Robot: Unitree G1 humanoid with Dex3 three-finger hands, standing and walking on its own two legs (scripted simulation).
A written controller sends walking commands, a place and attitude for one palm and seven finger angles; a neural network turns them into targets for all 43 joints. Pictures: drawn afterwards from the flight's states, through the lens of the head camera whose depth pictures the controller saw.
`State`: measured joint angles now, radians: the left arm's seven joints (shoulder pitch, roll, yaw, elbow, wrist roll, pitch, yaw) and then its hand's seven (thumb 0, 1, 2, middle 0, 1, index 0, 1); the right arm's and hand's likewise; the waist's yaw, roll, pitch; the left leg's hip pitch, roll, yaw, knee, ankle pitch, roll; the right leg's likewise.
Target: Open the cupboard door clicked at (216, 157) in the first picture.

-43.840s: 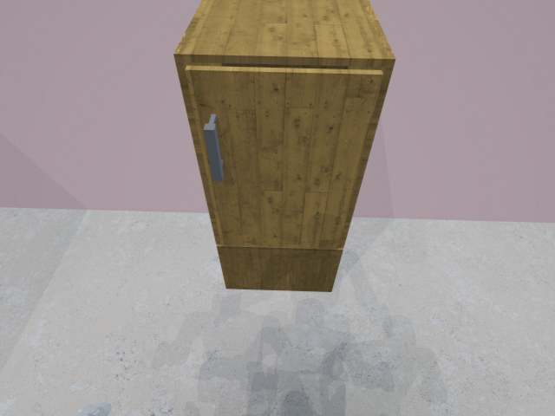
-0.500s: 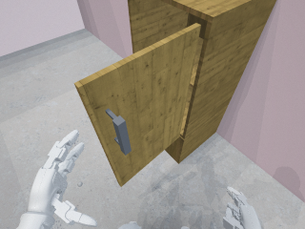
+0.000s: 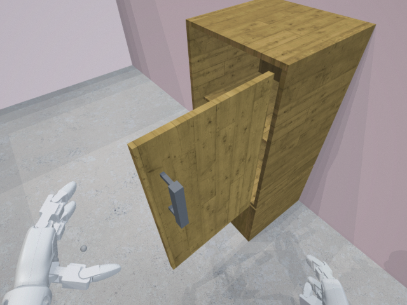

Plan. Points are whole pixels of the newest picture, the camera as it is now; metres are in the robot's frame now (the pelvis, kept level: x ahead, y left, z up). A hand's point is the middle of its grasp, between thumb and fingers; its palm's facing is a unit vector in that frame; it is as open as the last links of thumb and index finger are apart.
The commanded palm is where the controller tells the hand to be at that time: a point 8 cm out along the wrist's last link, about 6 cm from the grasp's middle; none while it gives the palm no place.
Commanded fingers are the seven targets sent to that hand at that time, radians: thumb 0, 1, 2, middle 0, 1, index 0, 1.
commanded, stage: draw the hand back to the body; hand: left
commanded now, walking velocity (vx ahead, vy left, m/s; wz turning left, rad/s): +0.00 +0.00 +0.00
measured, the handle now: (173, 200) +0.34 +0.10 +0.01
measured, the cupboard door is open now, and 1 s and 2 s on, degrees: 93 93 93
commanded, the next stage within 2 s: step back with the hand held close in 0.84 s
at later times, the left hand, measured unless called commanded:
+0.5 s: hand (28, 211) +0.20 +0.27 +0.18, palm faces +0.44 -0.80 -0.41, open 8.7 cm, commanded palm +0.15 +0.31 +0.19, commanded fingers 0.00 0.90 0.90 -0.20 -0.30 -0.20 -0.30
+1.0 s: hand (33, 216) +0.19 +0.26 +0.18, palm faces +0.43 -0.81 -0.40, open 7.4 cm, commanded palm +0.14 +0.29 +0.20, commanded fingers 0.00 0.90 0.90 -0.20 -0.30 -0.20 -0.30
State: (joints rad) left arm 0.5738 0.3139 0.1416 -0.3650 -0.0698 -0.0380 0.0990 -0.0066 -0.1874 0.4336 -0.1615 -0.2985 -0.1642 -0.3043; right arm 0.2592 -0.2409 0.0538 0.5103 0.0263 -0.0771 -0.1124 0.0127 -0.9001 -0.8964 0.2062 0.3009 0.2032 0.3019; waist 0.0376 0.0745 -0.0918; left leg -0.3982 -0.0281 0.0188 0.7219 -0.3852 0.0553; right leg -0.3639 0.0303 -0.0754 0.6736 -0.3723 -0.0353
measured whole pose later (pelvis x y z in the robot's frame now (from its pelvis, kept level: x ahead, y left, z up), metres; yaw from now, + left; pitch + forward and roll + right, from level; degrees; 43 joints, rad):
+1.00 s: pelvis +0.00 +0.00 +0.03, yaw -1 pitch -4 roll -1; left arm 0.46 0.34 0.34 -0.37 -0.07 -0.08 0.11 0.02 0.89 0.90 -0.21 -0.30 -0.21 -0.31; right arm 0.19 -0.24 0.03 0.64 0.01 -0.09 -0.07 0.01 -0.90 -0.90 0.21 0.30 0.20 0.30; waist 0.06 0.07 0.01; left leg -0.09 -0.03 0.04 0.41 -0.24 0.05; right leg -0.06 0.04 -0.05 0.36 -0.22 -0.04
